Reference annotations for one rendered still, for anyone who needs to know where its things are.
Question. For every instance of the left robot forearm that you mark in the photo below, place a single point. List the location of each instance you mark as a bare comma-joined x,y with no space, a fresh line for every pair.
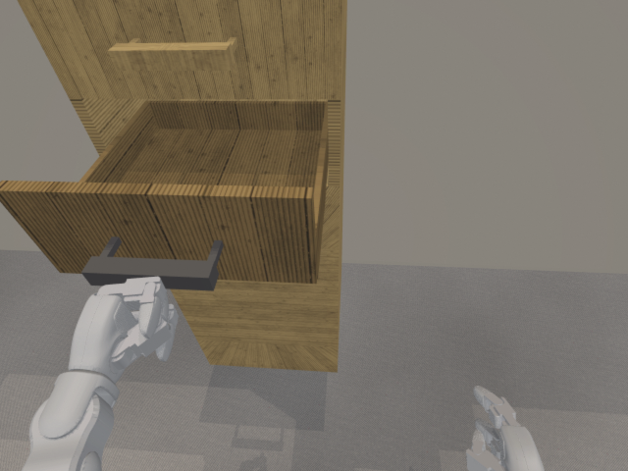
69,430

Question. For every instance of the right robot hand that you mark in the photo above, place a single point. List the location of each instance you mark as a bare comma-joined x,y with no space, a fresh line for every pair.
512,447

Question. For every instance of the left robot hand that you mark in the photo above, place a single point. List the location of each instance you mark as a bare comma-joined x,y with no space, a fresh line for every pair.
109,337

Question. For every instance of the cabinet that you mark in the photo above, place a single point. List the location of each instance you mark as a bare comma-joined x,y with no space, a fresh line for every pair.
284,50

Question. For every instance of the handle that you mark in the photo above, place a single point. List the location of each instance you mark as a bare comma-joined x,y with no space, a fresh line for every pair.
195,56
174,273

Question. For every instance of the drawer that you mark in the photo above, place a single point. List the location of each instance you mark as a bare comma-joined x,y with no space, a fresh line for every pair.
181,174

